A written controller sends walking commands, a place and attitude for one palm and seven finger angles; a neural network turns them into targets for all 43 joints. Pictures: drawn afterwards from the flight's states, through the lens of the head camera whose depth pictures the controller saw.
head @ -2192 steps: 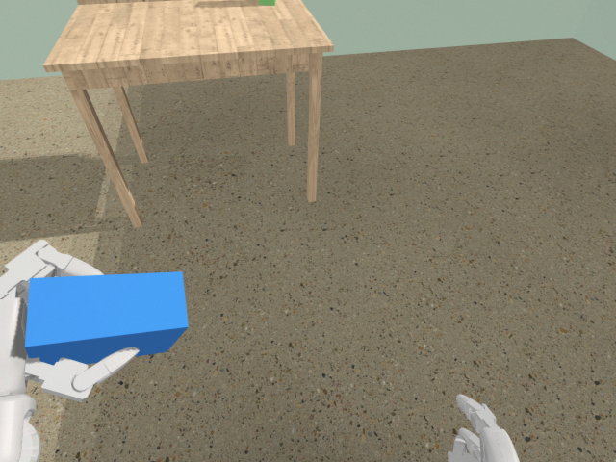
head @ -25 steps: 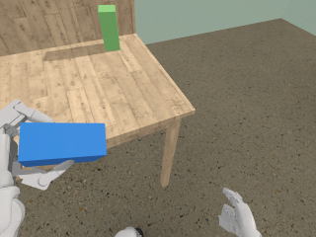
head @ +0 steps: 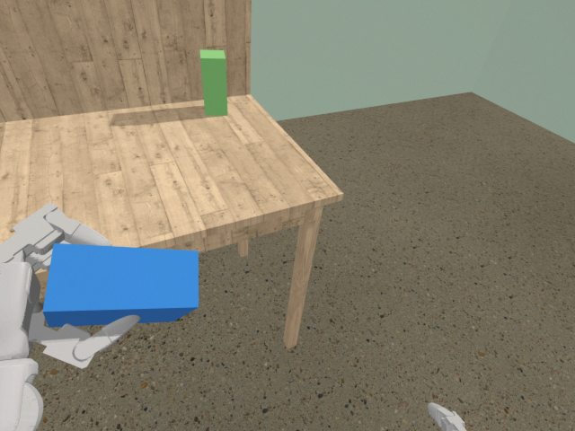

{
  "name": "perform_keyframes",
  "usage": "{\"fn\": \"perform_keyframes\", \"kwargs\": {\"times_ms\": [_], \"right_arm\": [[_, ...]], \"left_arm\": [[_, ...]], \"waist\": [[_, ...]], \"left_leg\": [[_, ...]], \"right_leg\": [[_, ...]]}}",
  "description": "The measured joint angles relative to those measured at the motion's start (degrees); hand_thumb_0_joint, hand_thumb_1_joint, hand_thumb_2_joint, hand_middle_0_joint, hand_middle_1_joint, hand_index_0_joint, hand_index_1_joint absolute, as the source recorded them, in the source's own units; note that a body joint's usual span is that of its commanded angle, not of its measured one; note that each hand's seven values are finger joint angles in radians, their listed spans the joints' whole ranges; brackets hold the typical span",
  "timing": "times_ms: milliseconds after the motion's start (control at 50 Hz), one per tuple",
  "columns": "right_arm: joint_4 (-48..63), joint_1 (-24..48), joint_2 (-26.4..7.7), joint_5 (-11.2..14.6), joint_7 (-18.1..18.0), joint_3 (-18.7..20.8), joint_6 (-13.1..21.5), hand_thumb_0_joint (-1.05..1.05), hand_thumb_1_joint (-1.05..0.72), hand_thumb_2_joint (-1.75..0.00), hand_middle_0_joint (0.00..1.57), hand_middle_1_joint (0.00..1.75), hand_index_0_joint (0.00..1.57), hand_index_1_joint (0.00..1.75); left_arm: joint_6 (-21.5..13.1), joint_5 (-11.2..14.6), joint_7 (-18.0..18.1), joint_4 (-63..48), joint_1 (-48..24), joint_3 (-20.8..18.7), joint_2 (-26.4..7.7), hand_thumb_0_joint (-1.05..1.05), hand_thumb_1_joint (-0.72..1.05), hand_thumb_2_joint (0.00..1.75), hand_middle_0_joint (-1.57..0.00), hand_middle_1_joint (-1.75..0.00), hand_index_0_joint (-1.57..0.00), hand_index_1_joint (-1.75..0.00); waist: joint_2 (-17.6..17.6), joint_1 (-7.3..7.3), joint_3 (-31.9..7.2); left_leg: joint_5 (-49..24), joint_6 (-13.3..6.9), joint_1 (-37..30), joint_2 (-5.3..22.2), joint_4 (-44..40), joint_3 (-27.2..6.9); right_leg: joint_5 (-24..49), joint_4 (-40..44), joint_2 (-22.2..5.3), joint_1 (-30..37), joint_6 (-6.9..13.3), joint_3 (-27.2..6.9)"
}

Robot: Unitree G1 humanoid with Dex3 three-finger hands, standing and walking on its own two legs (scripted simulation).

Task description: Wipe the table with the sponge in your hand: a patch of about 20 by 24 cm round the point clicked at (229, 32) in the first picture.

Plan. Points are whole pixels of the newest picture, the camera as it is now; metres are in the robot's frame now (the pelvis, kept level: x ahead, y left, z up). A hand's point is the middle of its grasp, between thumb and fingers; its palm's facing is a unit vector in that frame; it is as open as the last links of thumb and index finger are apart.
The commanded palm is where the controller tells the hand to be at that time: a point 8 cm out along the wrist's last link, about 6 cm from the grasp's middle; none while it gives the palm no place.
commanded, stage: stop stepping back and stand still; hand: left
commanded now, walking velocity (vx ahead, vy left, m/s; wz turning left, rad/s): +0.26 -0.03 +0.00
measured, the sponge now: (145, 289) +0.21 +0.18 +0.17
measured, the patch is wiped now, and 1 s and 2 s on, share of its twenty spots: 1.00 1.00 1.00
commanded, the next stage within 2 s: stand and wait in 0.62 s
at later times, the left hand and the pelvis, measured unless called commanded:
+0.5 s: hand out of the picture +0.13 +0.28 +0.19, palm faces +0.49 -0.81 -0.31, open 10.0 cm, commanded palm +0.08 +0.31 +0.21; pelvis -0.07 +0.02 -0.01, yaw +3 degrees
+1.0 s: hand out of the picture +0.15 +0.30 +0.18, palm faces +0.44 -0.82 -0.37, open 10.0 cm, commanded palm +0.10 +0.34 +0.21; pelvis -0.05 +0.05 +0.01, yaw +3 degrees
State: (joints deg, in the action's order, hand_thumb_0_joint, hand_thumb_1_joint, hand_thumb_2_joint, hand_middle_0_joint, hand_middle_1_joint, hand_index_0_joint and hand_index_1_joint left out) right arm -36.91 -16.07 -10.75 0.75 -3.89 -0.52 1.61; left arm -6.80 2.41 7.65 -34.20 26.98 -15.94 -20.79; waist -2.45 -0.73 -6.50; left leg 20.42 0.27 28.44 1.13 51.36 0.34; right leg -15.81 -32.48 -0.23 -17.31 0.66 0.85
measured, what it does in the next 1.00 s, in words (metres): steps on the spot: left foot, then right foot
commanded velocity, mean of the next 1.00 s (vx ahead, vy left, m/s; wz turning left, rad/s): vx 0.06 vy -0.02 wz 0.00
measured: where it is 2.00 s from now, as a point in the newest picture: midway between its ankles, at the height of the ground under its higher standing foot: outside the picture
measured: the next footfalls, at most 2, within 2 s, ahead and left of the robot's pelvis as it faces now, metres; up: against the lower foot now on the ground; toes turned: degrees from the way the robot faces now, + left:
left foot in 0.04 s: +0.03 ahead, +0.16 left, +0.00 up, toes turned +4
right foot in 0.20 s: +0.02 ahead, -0.08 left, +0.00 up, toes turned +3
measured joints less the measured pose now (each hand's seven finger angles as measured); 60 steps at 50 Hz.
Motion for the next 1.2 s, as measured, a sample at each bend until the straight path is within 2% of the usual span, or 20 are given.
{"fn": "perform_keyframes", "kwargs": {"times_ms": [40, 60, 120, 180, 200, 220, 260, 300, 320, 360, 400, 420, 460, 480, 560, 640, 720, 860, 960, 1200], "right_arm": [[1.18, -0.47, -1.14, -0.12, -0.51, -0.5, 0.37, 0.01, -0.9, -0.9, 0.21, 0.3, 0.21, 0.3], [1.3, 0.1, -1.53, -0.13, -0.8, -0.38, 0.73, 0.01, -0.9, -0.9, 0.21, 0.3, 0.21, 0.3], [1.21, 1.94, -0.33, 0.51, -0.93, -0.77, 0.39, 0.01, -0.9, -0.9, 0.21, 0.3, 0.21, 0.3], [1.95, 1.1, 1.23, 0.21, 0.05, -1.47, 1.09, 0.01, -0.9, -0.9, 0.21, 0.3, 0.21, 0.3], [2.17, 0.56, 1.58, -0.06, 0.36, -1.75, 1.39, 0.01, -0.9, -0.9, 0.21, 0.3, 0.21, 0.3], [2.27, 0.26, 1.55, -0.38, 0.61, -1.86, 1.62, 0.01, -0.9, -0.9, 0.21, 0.3, 0.21, 0.3], [1.35, 0.21, 1.02, -0.79, 1.08, -1.61, 1.85, 0.01, -0.9, -0.9, 0.21, 0.3, 0.21, 0.3], [-1.27, 0.52, 0.47, -0.83, 1.44, -1.34, 1.73, 0.01, -0.9, -0.9, 0.21, 0.3, 0.21, 0.3], [-2.2, 0.54, 0.31, -0.79, 1.42, -1.31, 1.48, 0.01, -0.9, -0.9, 0.21, 0.3, 0.21, 0.3], [-2.73, 0.43, 0.03, -0.73, 0.92, -1.39, 1.09, 0.01, -0.9, -0.9, 0.21, 0.3, 0.21, 0.3], [-1.64, 0.39, -0.94, -0.71, 0.14, -1.36, 1.3, 0.01, -0.9, -0.9, 0.21, 0.3, 0.21, 0.3], [-0.73, 0.62, -1.79, -0.74, -0.22, -1.13, 1.6, 0.01, -0.9, -0.9, 0.21, 0.3, 0.21, 0.3], [-0.08, 2.12, -1.92, -0.49, -0.75, -0.52, 1.69, 0.01, -0.9, -0.9, 0.21, 0.3, 0.21, 0.3], [0.28, 2.53, -1.59, -0.21, -0.84, -0.4, 1.64, 0.01, -0.9, -0.9, 0.21, 0.3, 0.21, 0.3], [1.43, 2.42, -0.44, 0.04, -0.06, -0.51, 2.42, 0.01, -0.9, -0.9, 0.21, 0.3, 0.2, 0.3], [-0.01, 2.33, -0.35, -0.42, 1.0, -0.68, 2.81, 0.01, -0.9, -0.9, 0.21, 0.3, 0.2, 0.3], [-1.25, 2.69, -0.39, -0.53, 0.62, -0.77, 2.6, 0.01, -0.9, -0.9, 0.21, 0.3, 0.21, 0.3], [0.18, 4.22, 0.41, -0.34, 0.44, -1.1, 2.83, 0.01, -0.9, -0.9, 0.21, 0.3, 0.21, 0.3], [1.15, 5.23, 0.81, -0.41, 0.83, -1.1, 3.05, 0.01, -0.9, -0.9, 0.21, 0.3, 0.21, 0.3], [1.64, 6.19, -0.32, -0.29, 0.55, -0.23, 1.97, 0.01, -0.9, -0.9, 0.21, 0.3, 0.21, 0.3]], "left_arm": [[-0.65, -0.05, 0.19, 2.33, -2.36, -0.26, -0.22, -0.01, -0.52, 1.07, -0.74, -1.36, -0.76, -1.33], [-0.9, 0.01, 0.38, 3.9, -3.98, -0.7, -0.37, -0.01, -0.52, 1.07, -0.74, -1.36, -0.76, -1.33], [0.24, 0.29, 1.01, 8.12, -4.75, -3.32, -1.22, -0.01, -0.52, 1.07, -0.74, -1.36, -0.76, -1.33], [2.37, 0.02, 1.3, 7.96, -0.56, -4.62, -1.44, -0.01, -0.52, 1.07, -0.74, -1.37, -0.76, -1.33], [2.67, -0.05, 1.29, 6.97, 0.75, -4.56, -1.59, -0.01, -0.51, 1.07, -0.74, -1.37, -0.76, -1.34], [2.64, -0.2, 1.18, 5.97, 1.39, -4.11, -1.37, -0.01, -0.51, 1.07, -0.74, -1.37, -0.75, -1.34], [2.11, -0.38, 0.63, 3.95, 1.02, -2.46, -0.73, -0.01, -0.51, 1.07, -0.74, -1.37, -0.75, -1.34], [1.11, -0.35, 0.14, 3.32, -0.05, -0.82, 0.3, -0.01, -0.52, 1.07, -0.74, -1.37, -0.76, -1.34], [0.77, -0.24, 0.03, 3.36, -0.54, -0.39, 0.66, -0.01, -0.52, 1.07, -0.74, -1.36, -0.76, -1.33], [0.27, -0.12, 0.22, 3.9, -1.62, -0.31, 0.8, -0.01, -0.52, 1.07, -0.74, -1.36, -0.76, -1.33], [0.07, 0.03, 0.77, 4.48, -2.77, -0.76, 0.78, -0.01, -0.52, 1.07, -0.74, -1.36, -0.76, -1.33], [-0.02, 0.13, 1.07, 4.63, -3.42, -1.1, 0.81, -0.01, -0.52, 1.07, -0.74, -1.36, -0.76, -1.33], [0.17, 0.1, 1.51, 5.78, -4.82, -2.26, 0.21, -0.01, -0.52, 1.07, -0.74, -1.36, -0.76, -1.33], [0.52, 0.02, 1.61, 6.3, -4.86, -2.98, -0.25, -0.01, -0.52, 1.07, -0.74, -1.36, -0.76, -1.33], [0.96, -0.53, 1.46, 6.85, -2.39, -4.22, -0.62, -0.01, -0.52, 1.07, -0.74, -1.37, -0.76, -1.34], [0.36, -0.72, 0.84, 4.49, 0.04, -2.54, 0.82, -0.01, -0.52, 1.07, -0.74, -1.37, -0.76, -1.34], [-0.82, -0.63, 0.63, 3.94, -0.34, -1.55, 1.18, -0.01, -0.52, 1.07, -0.74, -1.36, -0.76, -1.33], [-1.09, -0.77, 1.3, 6.27, -2.29, -3.89, 0.02, -0.01, -0.52, 1.07, -0.74, -1.36, -0.76, -1.33], [-1.16, -0.55, 1.13, 4.62, -0.83, -3.78, 0.06, -0.01, -0.52, 1.07, -0.74, -1.37, -0.76, -1.34], [-1.0, -0.17, 1.0, 4.29, -0.44, -3.4, 0.09, -0.01, -0.52, 1.07, -0.74, -1.37, -0.76, -1.34]], "waist": [[1.67, 0.73, -1.12], [2.57, 1.76, -0.83], [2.17, 3.2, 1.05], [2.43, 4.0, 0.44], [2.25, 3.84, 0.13], [2.61, 3.42, 0.19], [2.98, 1.93, 1.23], [2.39, 0.27, 1.78], [1.74, -0.28, 1.76], [0.37, -0.65, 1.73], [0.5, -0.26, 1.87], [1.65, 0.2, 1.99], [2.04, 0.96, 3.51], [1.96, 1.27, 3.83], [3.22, 2.59, 3.95], [3.88, 1.39, 4.27], [3.26, 0.4, 5.29], [3.01, 0.85, 6.36], [2.59, 1.3, 6.64], [2.92, 0.66, 6.55]], "left_leg": [[3.2, -1.22, -6.55, 1.86, -10.52, -2.05], [0.14, -0.29, -6.65, 2.04, -13.24, -3.04], [-4.22, 0.19, -6.77, 0.86, -13.42, -2.51], [-3.79, 0.02, -7.77, 0.88, -15.6, -1.88], [-2.83, -0.01, -7.56, 0.82, -15.58, -1.63], [-0.91, -0.25, -6.75, 1.07, -14.44, -1.66], [2.9, -0.76, -3.96, 1.05, -7.23, -1.97], [3.08, -0.8, -1.86, 0.73, 0.97, -1.47], [3.04, -0.99, -1.93, 0.77, 1.74, -0.71], [2.35, -1.47, -4.3, 1.23, -2.72, 1.17], [3.22, -2.21, -8.58, 1.88, -11.74, 1.53], [3.57, -2.56, -9.86, 2.45, -15.88, 0.27], [-3.83, -1.22, -9.14, 2.3, -15.71, 0.19], [-5.28, -0.72, -9.04, 2.14, -15.29, 0.38], [-5.62, 0.34, -8.95, 2.21, -14.81, -0.43], [-4.73, -0.37, -8.87, 2.08, -14.54, -1.39], [-7.05, 0.32, -10.65, 1.31, -17.09, -0.86], [-8.28, -0.52, -11.43, 0.65, -20.6, 0.09], [-8.38, -0.75, -11.75, 0.41, -21.51, 0.56], [-7.92, -0.91, -12.11, 0.38, -21.59, 0.69]], "right_leg": [[-0.09, -1.46, -0.04, -2.11, -0.52, 1.58], [-0.12, -2.54, -0.09, -3.19, -0.97, 2.26], [-4.83, -5.42, 0.47, -3.61, -1.14, -0.18], [-7.18, -5.51, 2.0, -1.15, -0.45, 1.25], [-7.52, -3.26, 2.42, 0.69, 0.15, 1.89], [-5.14, -1.17, 3.0, 1.36, 1.64, 2.04], [1.35, 0.44, 3.15, 1.61, 3.08, 2.71], [1.9, 1.3, 2.78, 2.44, 2.95, 2.7], [1.77, 1.91, 2.34, 2.85, 2.8, 2.48], [1.62, 2.34, 1.19, 3.19, 2.47, 2.12], [0.53, 0.7, 0.58, 2.44, 2.07, 2.39], [-0.58, -0.97, 0.94, 1.37, 1.7, 2.85], [-3.67, -4.24, 1.03, 0.26, 0.72, 2.09], [-4.96, -4.93, 1.14, 0.15, 0.33, 1.41], [0.85, -1.78, 1.65, 1.72, 0.45, 1.57], [0.64, -0.18, 2.2, 2.53, 0.65, 1.64], [0.89, 1.15, 1.44, 3.73, -0.16, 0.98], [2.86, 4.91, 0.76, 4.39, -1.12, 0.12], [2.99, 5.73, 0.5, 4.55, -1.41, -0.31], [2.98, 6.55, 0.47, 5.21, -1.6, -0.46]]}}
